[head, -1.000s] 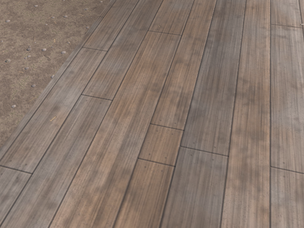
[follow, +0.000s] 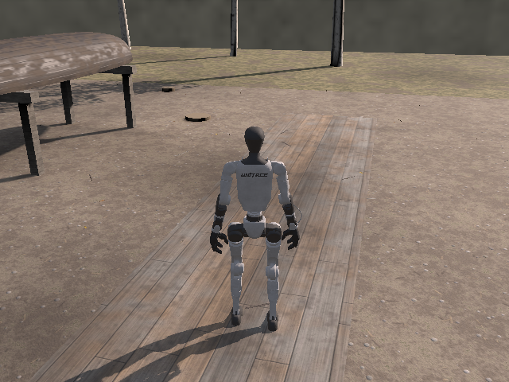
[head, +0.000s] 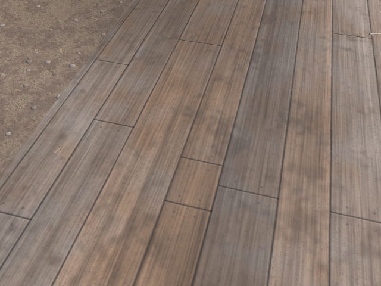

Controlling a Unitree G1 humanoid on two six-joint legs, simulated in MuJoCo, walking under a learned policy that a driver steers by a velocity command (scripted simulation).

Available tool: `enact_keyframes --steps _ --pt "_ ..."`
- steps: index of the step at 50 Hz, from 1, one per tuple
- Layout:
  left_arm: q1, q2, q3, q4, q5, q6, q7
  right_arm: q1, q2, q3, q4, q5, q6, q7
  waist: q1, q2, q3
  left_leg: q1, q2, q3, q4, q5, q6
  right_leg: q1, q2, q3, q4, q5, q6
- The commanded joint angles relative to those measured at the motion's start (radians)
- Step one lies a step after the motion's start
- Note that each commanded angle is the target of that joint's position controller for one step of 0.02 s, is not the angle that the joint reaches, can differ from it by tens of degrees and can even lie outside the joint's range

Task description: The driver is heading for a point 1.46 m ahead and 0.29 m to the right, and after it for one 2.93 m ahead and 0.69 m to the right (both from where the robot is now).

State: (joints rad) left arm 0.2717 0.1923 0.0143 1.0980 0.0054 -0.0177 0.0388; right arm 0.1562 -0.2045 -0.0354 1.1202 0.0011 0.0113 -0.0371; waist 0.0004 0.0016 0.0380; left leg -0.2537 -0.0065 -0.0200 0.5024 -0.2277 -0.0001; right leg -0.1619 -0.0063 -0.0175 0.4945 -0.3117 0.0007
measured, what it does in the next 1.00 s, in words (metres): stands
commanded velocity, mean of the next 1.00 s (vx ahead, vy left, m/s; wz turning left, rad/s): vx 0.01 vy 0.00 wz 0.00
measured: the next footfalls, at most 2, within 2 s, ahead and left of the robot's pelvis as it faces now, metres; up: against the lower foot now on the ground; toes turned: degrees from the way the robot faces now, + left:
right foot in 1.66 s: +0.49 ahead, -0.10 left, +0.00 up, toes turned -3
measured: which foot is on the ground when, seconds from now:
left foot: down 0.00-1.00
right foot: down 0.00-1.00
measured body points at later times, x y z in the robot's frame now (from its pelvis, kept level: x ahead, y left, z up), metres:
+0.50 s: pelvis +0.00 +0.00 +0.00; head +0.02 +0.00 +0.45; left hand -0.01 +0.23 -0.16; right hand +0.03 -0.25 -0.16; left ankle +0.03 +0.12 -0.74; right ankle -0.03 -0.12 -0.74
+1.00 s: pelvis +0.01 -0.01 +0.00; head +0.02 -0.01 +0.45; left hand -0.02 +0.23 -0.16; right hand +0.02 -0.25 -0.16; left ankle +0.02 +0.12 -0.73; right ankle -0.03 -0.12 -0.74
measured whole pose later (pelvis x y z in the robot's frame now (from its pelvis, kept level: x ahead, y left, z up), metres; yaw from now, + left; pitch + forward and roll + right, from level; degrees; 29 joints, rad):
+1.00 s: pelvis +0.01 -0.01 +0.00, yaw +0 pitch -1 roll +0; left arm 0.37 0.17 0.02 1.08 -0.01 -0.02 0.04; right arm 0.25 -0.19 -0.03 1.13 0.01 0.00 -0.05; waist 0.00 0.00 0.01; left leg -0.28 0.00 -0.02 0.58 -0.37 0.02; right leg -0.17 0.01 -0.02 0.53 -0.36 -0.03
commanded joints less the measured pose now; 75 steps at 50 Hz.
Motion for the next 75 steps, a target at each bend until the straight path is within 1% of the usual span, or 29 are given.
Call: enact_keyframes --steps 1,21,45,46,47,48,49,50,51,52,53,54,55,56,57,58,59,60,61,62,63,64,65,66,67,69,71,72,75 --pt "0.062 0.093 0.014 -0.017 0.0 -0.006 0.003 0.012 -0.1 -0.013 -0.024 0.0 -0.007 -0.004 -0.001 -0.002 0.002 0.066 0.031 -0.028 -0.071 0.122 0.035 -0.099 -0.025 0.021 -0.108 0.089 -0.016" --pt "0.117 0.072 0.01 -0.019 -0.003 -0.008 0.002 0.06 -0.085 -0.004 -0.013 0.002 -0.007 -0.008 -0.002 -0.004 0.01 0.062 0.03 -0.023 -0.067 0.139 0.03 -0.102 -0.022 0.023 -0.111 0.109 -0.022" --pt "0.15 0.056 0.012 -0.025 -0.005 -0.008 0.001 0.101 -0.071 -0.003 -0.012 0.004 -0.008 -0.013 -0.002 -0.005 0.019 0.062 0.03 -0.019 -0.062 0.148 0.022 -0.1 -0.02 0.026 -0.114 0.124 -0.027" --pt "0.17 0.048 0.011 -0.014 -0.005 -0.007 0.002 0.12 -0.059 0.0 -0.002 0.003 -0.007 -0.013 -0.001 -0.01 -0.005 0.071 0.016 -0.002 -0.058 0.05 0.023 -0.09 -0.013 0.021 -0.124 0.022 -0.032" --pt "0.178 0.065 0.018 -0.011 -0.012 -0.004 0.005 0.124 -0.062 -0.002 0.001 0.008 -0.006 -0.014 0.002 -0.026 0.012 0.045 -0.013 0.027 -0.026 -0.11 0.027 -0.103 -0.01 0.031 -0.133 -0.145 -0.051" --pt "0.171 0.095 0.028 -0.02 -0.019 -0.001 0.009 0.122 -0.069 -0.007 -0.003 0.013 -0.009 -0.014 0.006 -0.056 0.046 -0.016 -0.037 0.052 0.017 -0.276 0.035 -0.125 -0.031 0.072 -0.153 -0.327 -0.081" --pt "0.182 0.115 0.035 -0.029 -0.025 -0.004 0.011 0.098 -0.07 -0.008 -0.019 0.013 -0.018 -0.013 0.019 -0.08 0.091 -0.098 -0.039 0.059 0.066 -0.349 0.043 -0.138 -0.083 0.147 -0.197 -0.467 -0.118" --pt "0.215 0.148 0.046 -0.028 -0.031 -0.013 0.009 0.063 -0.045 -0.003 -0.041 0.014 -0.034 -0.006 0.038 -0.137 0.118 -0.167 -0.04 0.081 0.157 -0.301 0.043 -0.118 -0.174 0.278 -0.261 -0.557 -0.168" --pt "0.217 0.183 0.06 -0.033 -0.035 -0.023 0.008 0.044 -0.033 0.0 -0.058 0.019 -0.053 0.003 0.041 -0.186 0.144 -0.235 -0.015 0.082 0.267 -0.225 0.051 -0.102 -0.279 0.41 -0.328 -0.587 -0.224" --pt "0.207 0.184 0.065 -0.041 -0.031 -0.034 0.006 0.017 -0.038 -0.001 -0.074 0.023 -0.069 0.013 0.044 -0.178 0.176 -0.289 0.026 0.049 0.345 -0.212 0.065 -0.107 -0.339 0.487 -0.36 -0.552 -0.258" --pt "0.192 0.172 0.063 -0.051 -0.024 -0.045 0.003 0.005 -0.043 -0.004 -0.087 0.029 -0.082 0.02 0.036 -0.165 0.187 -0.34 0.054 0.025 0.384 -0.255 0.079 -0.082 -0.357 0.502 -0.358 -0.478 -0.263" --pt "0.171 0.162 0.061 -0.063 -0.026 -0.052 -0.003 0.004 -0.048 -0.005 -0.097 0.034 -0.094 0.025 0.026 -0.149 0.185 -0.359 0.075 0.012 0.35 -0.286 0.09 -0.047 -0.346 0.465 -0.342 -0.394 -0.245" --pt "0.149 0.157 0.061 -0.073 -0.034 -0.055 -0.007 0.013 -0.056 -0.009 -0.099 0.038 -0.104 0.03 0.011 -0.135 0.165 -0.308 0.077 0.022 0.252 -0.276 0.098 -0.035 -0.312 0.393 -0.319 -0.315 -0.211" --pt "0.118 0.162 0.062 -0.082 -0.041 -0.052 -0.011 0.05 -0.05 -0.012 -0.085 0.04 -0.111 0.034 -0.016 -0.12 0.139 -0.177 0.051 0.066 0.126 -0.212 0.098 -0.076 -0.256 0.297 -0.285 -0.25 -0.177" --pt "0.1 0.167 0.063 -0.087 -0.045 -0.046 -0.014 0.136 -0.048 -0.02 -0.043 0.037 -0.113 0.036 -0.051 -0.105 0.101 0.014 -0.002 0.125 0.029 -0.08 0.083 -0.157 -0.199 0.213 -0.227 -0.203 -0.154" --pt "0.101 0.167 0.062 -0.093 -0.043 -0.044 -0.016 0.236 -0.058 -0.034 0.0 0.031 -0.109 0.037 -0.081 -0.089 0.059 0.175 -0.043 0.143 0.015 -0.013 0.064 -0.228 -0.152 0.161 -0.15 -0.126 -0.139" --pt "0.06 0.148 0.053 -0.111 -0.039 -0.051 -0.018 0.359 -0.091 -0.051 0.028 0.028 -0.106 0.035 -0.139 -0.01 0.023 0.309 0.024 0.023 -0.042 -0.044 0.087 -0.315 -0.094 0.083 0.055 0.023 -0.101" --pt "0.043 0.073 0.035 -0.146 -0.026 -0.064 -0.02 0.496 -0.204 -0.076 0.036 0.027 -0.106 0.027 -0.166 0.274 -0.047 0.443 0.272 -0.382 -0.222 -0.135 0.188 -0.482 0.012 -0.053 0.453 -0.043 -0.031" --pt "0.043 0.038 0.029 -0.169 -0.045 -0.082 -0.02 0.518 -0.21 -0.065 0.035 0.007 -0.122 0.04 -0.145 0.322 -0.076 0.439 0.411 -0.751 -0.359 -0.283 0.31 -0.617 0.06 0.06 0.695 -0.229 -0.039" --pt "0.021 0.079 0.036 -0.178 -0.065 -0.095 -0.025 0.394 -0.154 -0.043 0.004 0.008 -0.136 0.041 -0.086 0.168 0.026 0.377 0.42 -0.685 -0.347 -0.352 0.296 -0.721 -0.022 0.114 0.815 -0.172 -0.07" --pt "0.0 0.097 0.038 -0.181 -0.064 -0.104 -0.033 0.308 -0.106 -0.027 -0.027 0.01 -0.141 0.046 -0.061 0.097 0.065 0.327 0.366 -0.537 -0.342 -0.316 0.251 -0.739 -0.067 0.114 0.824 -0.057 -0.094" --pt "-0.002 0.103 0.045 -0.174 -0.051 -0.109 -0.033 0.248 -0.101 -0.018 -0.049 0.007 -0.14 0.053 -0.035 0.055 0.073 0.283 0.317 -0.415 -0.355 -0.204 0.215 -0.715 -0.099 0.097 0.773 0.033 -0.101" --pt "-0.01 0.128 0.058 -0.173 -0.037 -0.108 -0.034 0.23 -0.087 -0.011 -0.059 0.005 -0.135 0.056 -0.021 0.053 0.08 0.252 0.276 -0.31 -0.362 -0.069 0.187 -0.675 -0.123 0.086 0.704 0.088 -0.096" --pt "-0.005 0.127 0.063 -0.169 -0.033 -0.102 -0.039 0.25 -0.067 -0.003 -0.055 0.0 -0.127 0.054 -0.017 0.065 0.067 0.233 0.243 -0.233 -0.367 0.023 0.169 -0.631 -0.132 0.069 0.665 0.124 -0.088" --pt "-0.011 0.108 0.061 -0.168 -0.032 -0.095 -0.045 0.285 -0.07 -0.001 -0.048 -0.002 -0.122 0.048 -0.02 0.076 0.063 0.226 0.227 -0.185 -0.368 0.122 0.169 -0.613 -0.132 0.048 0.635 0.143 -0.074" --pt "-0.076 0.084 0.055 -0.194 -0.028 -0.083 -0.049 0.323 -0.095 -0.002 -0.045 -0.005 -0.115 0.034 -0.026 0.061 0.071 0.228 0.217 -0.128 -0.377 0.243 0.181 -0.64 -0.129 0.021 0.554 0.187 -0.045" --pt "-0.191 0.067 0.044 -0.242 -0.026 -0.082 -0.051 0.322 -0.116 -0.004 -0.058 -0.007 -0.109 0.023 -0.042 0.048 0.091 0.201 0.205 -0.087 -0.393 0.282 0.182 -0.636 -0.116 0.005 0.39 0.256 -0.028" --pt "-0.244 0.06 0.038 -0.262 -0.027 -0.084 -0.054 0.324 -0.125 -0.005 -0.066 -0.006 -0.107 0.018 -0.054 0.053 0.097 0.179 0.195 -0.066 -0.405 0.276 0.178 -0.603 -0.101 -0.01 0.304 0.299 -0.025" --pt "-0.346 0.067 0.03 -0.297 -0.034 -0.086 -0.067 0.368 -0.146 -0.013 -0.065 0.004 -0.107 0.013 -0.077 0.073 0.112 0.184 0.206 -0.039 -0.429 0.243 0.18 -0.527 -0.065 -0.04 0.152 0.367 -0.027"
Keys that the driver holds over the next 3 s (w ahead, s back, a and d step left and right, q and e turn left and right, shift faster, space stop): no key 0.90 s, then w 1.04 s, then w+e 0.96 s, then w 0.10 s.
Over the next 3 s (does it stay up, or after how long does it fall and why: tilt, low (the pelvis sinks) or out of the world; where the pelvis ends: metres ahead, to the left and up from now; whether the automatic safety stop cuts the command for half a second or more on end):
stays up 1.00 -0.13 0.01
